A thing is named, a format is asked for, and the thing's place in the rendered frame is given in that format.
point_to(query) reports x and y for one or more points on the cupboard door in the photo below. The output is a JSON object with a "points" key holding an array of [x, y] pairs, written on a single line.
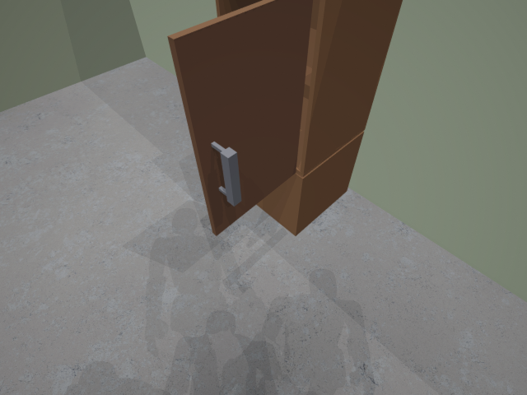
{"points": [[242, 78]]}

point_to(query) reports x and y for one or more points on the handle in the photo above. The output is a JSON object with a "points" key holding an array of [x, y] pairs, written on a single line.
{"points": [[231, 174]]}

